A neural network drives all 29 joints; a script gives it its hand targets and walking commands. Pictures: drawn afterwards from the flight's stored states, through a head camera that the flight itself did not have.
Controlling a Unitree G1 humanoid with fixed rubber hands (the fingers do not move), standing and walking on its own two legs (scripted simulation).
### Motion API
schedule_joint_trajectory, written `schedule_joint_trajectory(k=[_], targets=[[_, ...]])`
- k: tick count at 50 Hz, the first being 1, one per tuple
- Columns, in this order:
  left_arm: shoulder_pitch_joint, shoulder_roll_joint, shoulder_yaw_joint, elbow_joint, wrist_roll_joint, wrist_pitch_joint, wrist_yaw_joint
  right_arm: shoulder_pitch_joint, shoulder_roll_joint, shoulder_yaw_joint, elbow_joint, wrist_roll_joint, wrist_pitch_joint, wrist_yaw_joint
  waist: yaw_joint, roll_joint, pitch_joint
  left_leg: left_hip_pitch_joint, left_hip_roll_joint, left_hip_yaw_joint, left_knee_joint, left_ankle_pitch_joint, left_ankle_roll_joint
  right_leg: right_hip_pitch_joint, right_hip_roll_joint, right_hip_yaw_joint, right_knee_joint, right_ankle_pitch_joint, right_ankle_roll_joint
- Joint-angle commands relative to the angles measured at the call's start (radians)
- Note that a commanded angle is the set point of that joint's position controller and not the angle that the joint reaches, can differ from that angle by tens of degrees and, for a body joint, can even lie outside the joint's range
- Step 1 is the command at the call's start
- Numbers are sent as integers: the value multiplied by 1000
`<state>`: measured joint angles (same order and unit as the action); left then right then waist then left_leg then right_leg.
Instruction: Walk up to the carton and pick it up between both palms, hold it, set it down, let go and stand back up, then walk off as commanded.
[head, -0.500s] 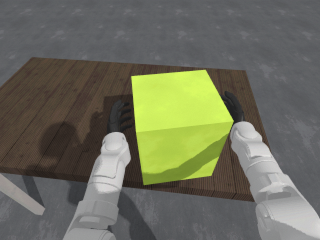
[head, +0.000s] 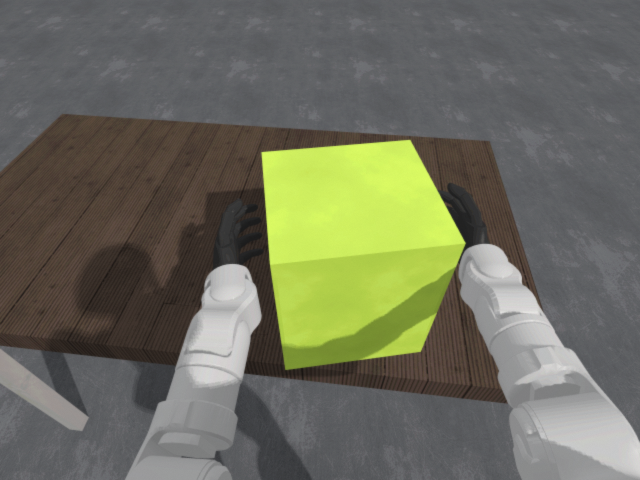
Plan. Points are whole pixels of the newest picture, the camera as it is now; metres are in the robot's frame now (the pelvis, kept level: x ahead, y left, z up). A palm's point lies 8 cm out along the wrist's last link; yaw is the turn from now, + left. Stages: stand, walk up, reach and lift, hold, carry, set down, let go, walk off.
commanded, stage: reach and lift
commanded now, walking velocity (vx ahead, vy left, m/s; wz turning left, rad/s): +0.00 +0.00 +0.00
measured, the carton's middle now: (346, 258) +0.43 +0.03 +0.03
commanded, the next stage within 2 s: none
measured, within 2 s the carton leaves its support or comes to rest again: leaves its support in 0.34 s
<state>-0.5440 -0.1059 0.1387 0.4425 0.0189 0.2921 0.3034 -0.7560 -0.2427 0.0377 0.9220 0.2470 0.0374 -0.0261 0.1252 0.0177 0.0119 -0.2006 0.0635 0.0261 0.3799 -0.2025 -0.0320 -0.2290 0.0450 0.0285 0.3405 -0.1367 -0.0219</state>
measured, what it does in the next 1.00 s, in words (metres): stands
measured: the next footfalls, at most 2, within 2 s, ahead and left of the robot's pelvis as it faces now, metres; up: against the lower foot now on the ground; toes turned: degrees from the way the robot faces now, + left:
none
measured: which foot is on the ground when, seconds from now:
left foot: down 0.00-1.00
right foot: down 0.00-1.00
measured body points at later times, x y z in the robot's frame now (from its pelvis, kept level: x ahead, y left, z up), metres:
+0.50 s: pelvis +0.00 +0.00 +0.00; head +0.02 +0.00 +0.45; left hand +0.36 +0.18 +0.11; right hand +0.44 -0.11 +0.12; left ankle +0.00 +0.14 -0.75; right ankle +0.02 -0.11 -0.75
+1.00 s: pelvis +0.00 +0.00 +0.00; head -0.02 +0.00 +0.45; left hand +0.37 +0.18 +0.14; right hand +0.42 -0.12 +0.16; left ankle +0.00 +0.14 -0.75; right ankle +0.02 -0.11 -0.75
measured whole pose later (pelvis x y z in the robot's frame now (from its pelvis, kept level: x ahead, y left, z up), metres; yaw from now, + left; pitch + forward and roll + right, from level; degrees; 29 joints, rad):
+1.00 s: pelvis +0.00 +0.00 +0.00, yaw +0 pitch +1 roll -1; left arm -0.56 -0.07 0.24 0.29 0.14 0.55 0.19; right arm -0.78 -0.14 0.03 0.73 0.18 0.24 -0.13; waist 0.03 0.01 -0.08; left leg -0.20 0.06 0.03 0.38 -0.20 -0.03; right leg -0.22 0.04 0.03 0.31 -0.12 -0.02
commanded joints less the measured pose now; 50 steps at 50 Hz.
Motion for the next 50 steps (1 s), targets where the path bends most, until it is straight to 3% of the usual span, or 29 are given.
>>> schedule_joint_trajectory(k=[1, 3, 5, 6, 9, 10, 13, 14, 15, 17, 20, 21, 22, 24, 25, 26, 27, 28, 29, 31, 33, 37, 39, 40, 42, 43, 45, 47, 50], targets=[[-474, -134, -80, -155, 65, -47, -29, -534, 94, 23, -172, 3, -32, -14, -5, -90, -485, 127, -47, -16, 24, 359, -11, 63, 40, -38, -33, 178, 2], [-463, -117, -56, -147, 79, -34, -34, -516, 89, 35, -178, 7, -25, -25, 5, -92, -475, 115, -48, -13, 11, 319, -5, 72, 35, -29, -43, 146, 3], [-533, -145, -119, -238, 53, -31, -27, -543, 98, 40, -205, 23, -32, -22, -20, -57, -519, 157, -50, -26, 26, 351, -19, 75, 39, -34, -33, 194, -1], [-528, -146, -109, -250, 49, -24, -31, -550, 108, 59, -239, 28, -28, -26, 4, -81, -538, 139, -47, -18, 24, 373, -10, 105, 38, -30, -23, 230, 3], [-511, -150, -128, -265, 45, 6, -44, -537, 119, 72, -262, 44, -3, -43, -16, -60, -528, 156, -58, -26, 31, 378, -14, 124, 39, -29, -27, 258, 13], [-563, -112, -107, -266, 32, 15, -44, -576, 111, 69, -271, 44, 6, -51, -6, -103, -516, 134, -58, -23, 21, 345, -2, 118, 34, -24, -26, 237, 24], [-526, -121, -146, -366, -2, 42, -66, -560, 148, 107, -457, 90, 23, -78, -26, -125, -618, 168, -68, -28, 55, 441, 0, 192, 30, -18, -8, 404, 35], [-505, -124, -145, -339, 0, 54, -75, -562, 147, 95, -437, 81, 42, -88, -43, -102, -596, 174, -75, -30, 56, 452, -3, 194, 35, -18, -8, 425, 35], [-499, -136, -158, -412, 11, 69, -72, -582, 150, 113, -489, 85, 45, -82, -20, -95, -619, 177, -68, -32, 63, 480, -12, 200, 39, -21, 3, 442, 34], [-530, -135, -201, -467, -30, 87, -80, -572, 163, 124, -492, 87, 75, -91, -53, -56, -655, 215, -71, -39, 66, 486, -16, 176, 36, -30, -5, 415, 33], [-520, -142, -195, -411, -14, 116, -86, -573, 161, 114, -484, 79, 102, -99, -63, -61, -620, 219, -72, -41, 63, 453, -11, 147, 35, -37, -24, 373, 34], [-575, -147, -238, -517, -56, 114, -98, -551, 212, 144, -553, 84, 114, -109, -89, -85, -681, 231, -74, -39, 74, 479, -12, 173, 32, -38, -12, 426, 42], [-558, -178, -252, -493, -47, 120, -92, -594, 211, 162, -539, 88, 117, -101, -66, -54, -661, 224, -74, -41, 72, 485, -19, 170, 38, -40, -8, 417, 35], [-607, -255, -327, -569, -65, 121, -114, -632, 342, 232, -617, 104, 124, -80, -70, -55, -738, 230, -77, -36, 83, 488, -20, 177, 39, -39, -12, 437, 35], [-577, -322, -342, -536, -38, 121, -117, -620, 390, 247, -579, 89, 130, -60, -74, -33, -714, 249, -77, -48, 79, 518, -23, 166, 45, -41, -21, 411, 23], [-657, -350, -348, -496, -18, 127, -137, -633, 455, 246, -512, 61, 144, -51, -105, -39, -629, 228, -82, -50, 51, 425, -18, 148, 33, -47, -31, 350, 37], [-706, -454, -420, -534, -21, 125, -164, -679, 585, 302, -551, 59, 145, -28, -101, -25, -675, 237, -89, -44, 48, 406, -17, 162, 28, -47, -36, 335, 35], [-744, -559, -463, -544, -7, 114, -176, -672, 658, 302, -504, 29, 140, 3, -130, 4, -675, 246, -83, -54, 36, 395, -29, 132, 39, -62, -31, 305, 27], [-795, -575, -472, -566, -10, 112, -210, -650, 774, 354, -532, 17, 159, 9, -125, -55, -676, 243, -95, -46, 29, 389, -14, 191, 22, -54, -33, 343, 44], [-798, -540, -437, -497, 11, 120, -240, -626, 802, 332, -524, -5, 170, 9, -141, -65, -656, 179, -98, -43, 18, 351, -7, 258, 14, -34, -28, 356, 48], [-812, -567, -429, -429, 37, 126, -250, -663, 794, 294, -454, -26, 163, 31, -146, 7, -624, 141, -99, -45, -2, 316, -17, 245, 18, -40, -26, 307, 46], [-868, -542, -375, -354, 56, 131, -261, -739, 819, 276, -421, -22, 166, 57, -97, -25, -572, 106, -90, -47, -36, 251, -1, 260, 20, -37, -32, 238, 45], [-896, -563, -414, -387, 36, 124, -253, -761, 850, 320, -484, 12, 158, 59, -98, -18, -701, 142, -89, -45, 0, 327, -15, 264, 24, -45, -22, 284, 42], [-898, -533, -377, -327, 53, 131, -263, -752, 848, 285, -440, -4, 166, 55, -89, -22, -621, 115, -95, -35, -27, 232, -1, 249, 16, -37, -39, 226, 47], [-893, -545, -365, -317, 61, 136, -267, -754, 844, 265, -413, -23, 166, 57, -98, -27, -586, 105, -95, -31, -36, 240, 3, 267, 14, -34, -41, 250, 44], [-895, -539, -370, -322, 55, 140, -275, -742, 838, 254, -414, -21, 171, 46, -124, -42, -588, 115, -96, -36, -37, 238, 4, 281, 13, -40, -40, 259, 49], [-864, -521, -368, -358, 44, 150, -287, -695, 860, 280, -428, 1, 177, 36, -109, -56, -646, 130, -98, -28, -23, 315, 2, 362, 12, -33, -20, 368, 59], [-884, -509, -340, -313, 82, 160, -297, -701, 835, 251, -370, -18, 191, 32, -127, -43, -569, 99, -104, -27, -48, 248, -1, 360, 16, -47, -29, 312, 62], [-888, -533, -419, -406, 23, 157, -298, -749, 860, 307, -550, 17, 183, 20, -143, -50, -703, 159, -103, -33, -4, 345, -6, 376, 17, -44, -15, 392, 61]])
